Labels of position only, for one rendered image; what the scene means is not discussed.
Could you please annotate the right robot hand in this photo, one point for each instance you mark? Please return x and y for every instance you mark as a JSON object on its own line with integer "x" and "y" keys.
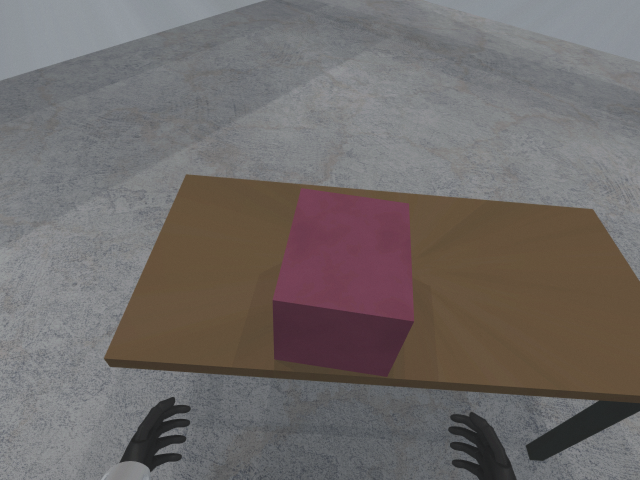
{"x": 490, "y": 454}

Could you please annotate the carton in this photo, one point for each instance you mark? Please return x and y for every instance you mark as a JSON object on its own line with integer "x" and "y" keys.
{"x": 344, "y": 295}

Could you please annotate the left robot hand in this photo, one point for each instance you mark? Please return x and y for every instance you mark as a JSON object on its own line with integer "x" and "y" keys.
{"x": 146, "y": 442}

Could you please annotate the table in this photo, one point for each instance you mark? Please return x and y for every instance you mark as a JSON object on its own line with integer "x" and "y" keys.
{"x": 509, "y": 298}

